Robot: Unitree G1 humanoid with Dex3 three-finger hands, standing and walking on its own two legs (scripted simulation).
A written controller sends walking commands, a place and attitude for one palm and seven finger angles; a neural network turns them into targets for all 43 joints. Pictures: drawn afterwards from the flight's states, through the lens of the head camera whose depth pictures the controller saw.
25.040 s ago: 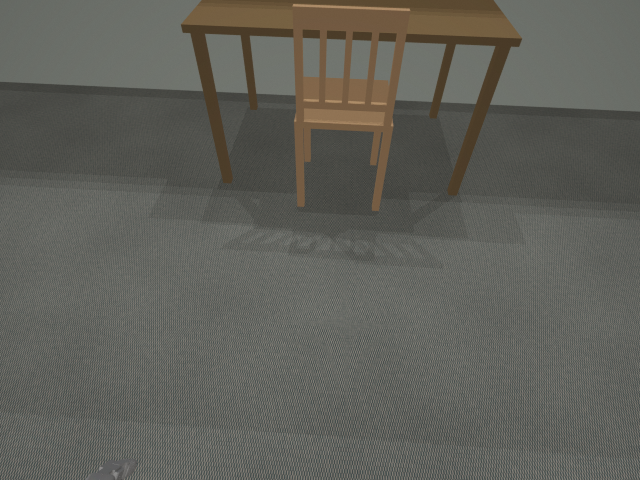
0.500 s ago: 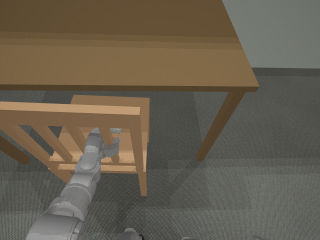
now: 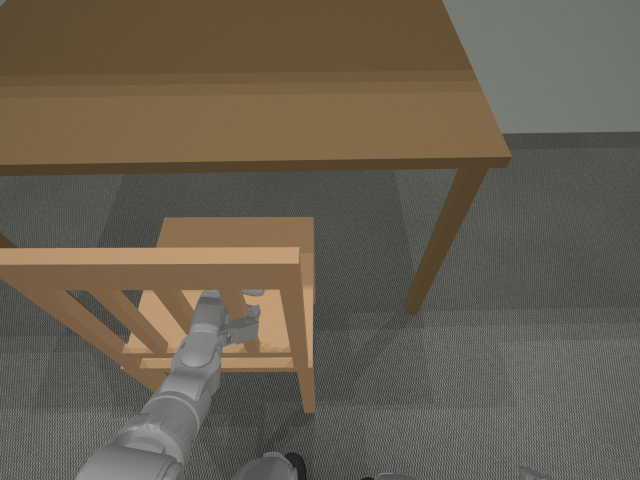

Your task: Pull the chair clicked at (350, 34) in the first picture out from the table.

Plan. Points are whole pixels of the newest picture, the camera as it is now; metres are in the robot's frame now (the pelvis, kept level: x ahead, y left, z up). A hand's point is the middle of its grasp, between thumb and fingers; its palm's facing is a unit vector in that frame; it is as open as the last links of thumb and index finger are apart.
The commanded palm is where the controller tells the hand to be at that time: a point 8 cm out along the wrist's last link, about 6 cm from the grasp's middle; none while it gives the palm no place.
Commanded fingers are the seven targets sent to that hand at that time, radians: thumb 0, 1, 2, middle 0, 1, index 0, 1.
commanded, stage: step backward, pulling the chair out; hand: left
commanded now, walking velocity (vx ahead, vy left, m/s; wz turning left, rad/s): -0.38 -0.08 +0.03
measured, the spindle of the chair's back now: (188, 320) +0.35 +0.21 -0.11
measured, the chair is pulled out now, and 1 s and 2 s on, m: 0.16 0.27 0.50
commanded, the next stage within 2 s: stop walking, hand still on the chair in 2.00 s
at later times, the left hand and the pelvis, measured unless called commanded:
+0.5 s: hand (250, 348) +0.29 +0.11 -0.07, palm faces +0.03 -0.98 -0.19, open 5.5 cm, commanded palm +0.26 +0.16 -0.06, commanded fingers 0.00 0.90 0.90 -0.50 -1.45 -0.50 -1.45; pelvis -0.07 -0.04 -0.01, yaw -3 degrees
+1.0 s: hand (264, 400) +0.23 +0.08 -0.07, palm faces +0.00 -0.98 -0.19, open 5.6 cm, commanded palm +0.21 +0.13 -0.06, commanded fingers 0.00 0.90 0.90 -0.50 -1.45 -0.50 -1.45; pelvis -0.13 -0.06 +0.00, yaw -2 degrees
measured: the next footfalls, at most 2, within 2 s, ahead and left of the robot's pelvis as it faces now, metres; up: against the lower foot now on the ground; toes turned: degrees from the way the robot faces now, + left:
right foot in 0.46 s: -0.09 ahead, -0.19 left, +0.00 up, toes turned -3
left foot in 0.70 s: +0.00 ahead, +0.08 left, +0.00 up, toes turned -3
